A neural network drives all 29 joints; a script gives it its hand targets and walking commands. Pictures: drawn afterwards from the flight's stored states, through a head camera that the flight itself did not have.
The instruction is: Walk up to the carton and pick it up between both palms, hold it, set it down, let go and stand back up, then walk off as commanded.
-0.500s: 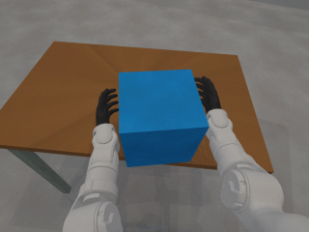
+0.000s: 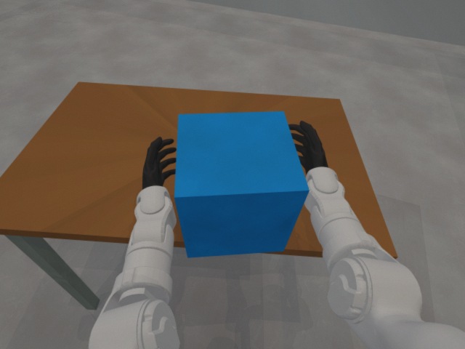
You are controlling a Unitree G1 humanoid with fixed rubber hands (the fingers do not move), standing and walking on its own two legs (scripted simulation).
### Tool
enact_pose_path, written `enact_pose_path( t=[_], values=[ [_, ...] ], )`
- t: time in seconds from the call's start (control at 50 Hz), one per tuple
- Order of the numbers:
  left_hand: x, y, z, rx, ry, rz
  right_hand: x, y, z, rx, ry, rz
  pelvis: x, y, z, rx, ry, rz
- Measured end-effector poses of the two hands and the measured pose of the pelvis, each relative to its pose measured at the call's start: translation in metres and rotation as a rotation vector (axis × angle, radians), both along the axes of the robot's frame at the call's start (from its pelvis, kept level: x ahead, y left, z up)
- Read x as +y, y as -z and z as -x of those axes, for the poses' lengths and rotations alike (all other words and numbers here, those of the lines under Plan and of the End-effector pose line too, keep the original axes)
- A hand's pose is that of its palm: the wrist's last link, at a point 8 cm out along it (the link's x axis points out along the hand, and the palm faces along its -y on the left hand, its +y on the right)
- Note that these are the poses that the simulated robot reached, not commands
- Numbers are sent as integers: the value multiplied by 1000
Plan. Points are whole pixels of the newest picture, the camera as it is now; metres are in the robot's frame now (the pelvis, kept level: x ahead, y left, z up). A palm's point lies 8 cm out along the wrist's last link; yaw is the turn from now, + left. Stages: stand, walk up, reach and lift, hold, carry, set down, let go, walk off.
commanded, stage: reach and lift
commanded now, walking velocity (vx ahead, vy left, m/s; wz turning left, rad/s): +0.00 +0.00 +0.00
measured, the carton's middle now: (234, 186) +0.41 +0.03 +0.05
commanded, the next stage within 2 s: hold in 1.68 s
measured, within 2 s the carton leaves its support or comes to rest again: neither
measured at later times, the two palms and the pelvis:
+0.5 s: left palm (131, 167) +0.36 +0.20 +0.15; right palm (314, 158) +0.39 -0.09 +0.17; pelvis -0.01 +0.02 +0.00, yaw +1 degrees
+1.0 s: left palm (134, 151) +0.37 +0.19 +0.17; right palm (322, 156) +0.38 -0.10 +0.18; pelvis -0.01 +0.03 +0.00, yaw +1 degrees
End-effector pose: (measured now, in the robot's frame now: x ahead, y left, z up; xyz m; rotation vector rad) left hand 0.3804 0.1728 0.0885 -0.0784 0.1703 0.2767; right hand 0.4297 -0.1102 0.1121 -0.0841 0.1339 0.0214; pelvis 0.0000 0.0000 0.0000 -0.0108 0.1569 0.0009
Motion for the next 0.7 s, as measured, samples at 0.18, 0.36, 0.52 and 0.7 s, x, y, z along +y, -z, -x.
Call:
enact_pose_path(
  t=[0.18,0.36,0.52,0.7],
  values=[
    [2,-22,1,-17,35,0,1,-24,12,-21,36,13,5,-1,3,-48,-4,0],
    [14,-44,13,-13,52,-4,12,-42,28,-18,56,-2,14,-2,8,-111,-12,0],
    [24,-59,21,3,89,-12,21,-57,45,-10,90,-7,22,-3,13,-171,-18,-1],
    [22,-70,20,29,131,-43,19,-63,55,12,134,-41,29,-3,16,-202,-23,-1]
  ],
)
